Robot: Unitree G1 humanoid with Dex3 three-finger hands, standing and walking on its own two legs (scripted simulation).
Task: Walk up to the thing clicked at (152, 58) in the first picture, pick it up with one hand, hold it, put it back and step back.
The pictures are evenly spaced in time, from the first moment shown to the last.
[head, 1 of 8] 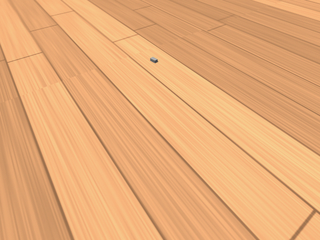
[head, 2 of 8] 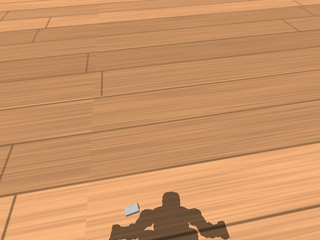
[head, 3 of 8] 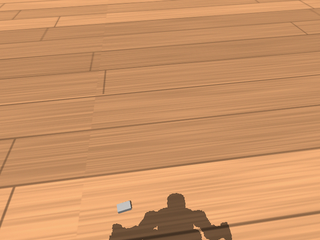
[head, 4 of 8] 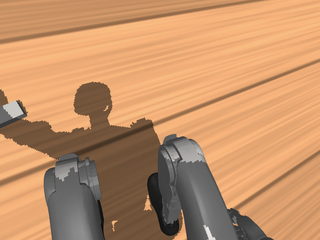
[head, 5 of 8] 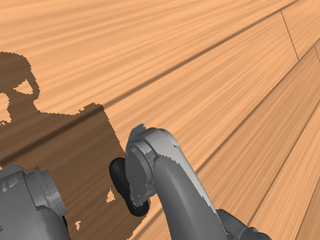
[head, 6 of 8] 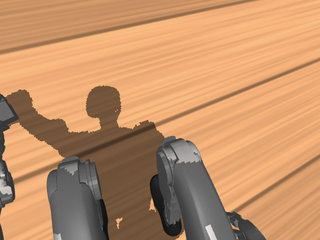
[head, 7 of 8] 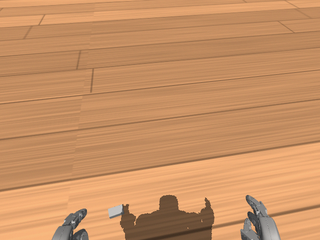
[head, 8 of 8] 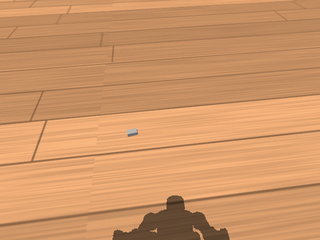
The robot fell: no
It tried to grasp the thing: yes
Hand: left
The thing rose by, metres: 0.69
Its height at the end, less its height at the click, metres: +0.00
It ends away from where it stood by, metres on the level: 0.01
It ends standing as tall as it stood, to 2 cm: yes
